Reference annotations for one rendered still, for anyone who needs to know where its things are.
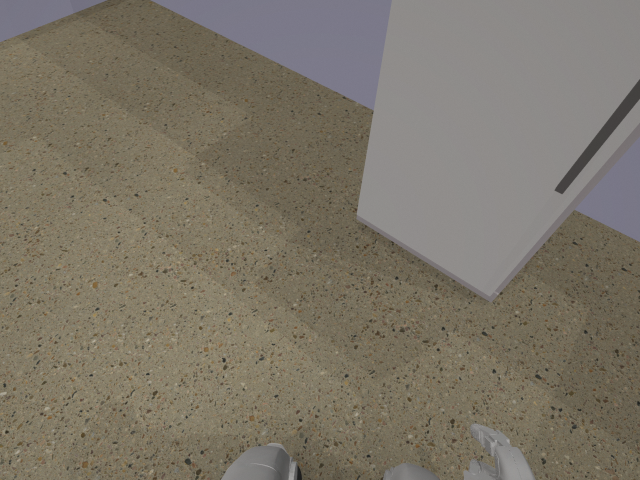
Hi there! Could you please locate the left robot shin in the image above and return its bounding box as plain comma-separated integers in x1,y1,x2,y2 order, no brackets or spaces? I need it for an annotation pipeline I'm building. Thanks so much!
267,443,288,454

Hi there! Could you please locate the fridge door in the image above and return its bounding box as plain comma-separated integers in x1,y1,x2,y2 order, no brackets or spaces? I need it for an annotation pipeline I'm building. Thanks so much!
357,0,640,296

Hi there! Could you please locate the handle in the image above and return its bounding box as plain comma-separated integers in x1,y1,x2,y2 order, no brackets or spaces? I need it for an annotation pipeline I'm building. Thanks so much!
554,79,640,194

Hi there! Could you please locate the robot left thigh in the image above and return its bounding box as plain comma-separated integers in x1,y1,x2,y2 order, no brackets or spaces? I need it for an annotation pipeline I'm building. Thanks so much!
221,446,298,480

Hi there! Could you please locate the right robot hand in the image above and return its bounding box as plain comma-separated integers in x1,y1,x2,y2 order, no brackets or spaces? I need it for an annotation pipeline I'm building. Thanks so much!
463,424,536,480

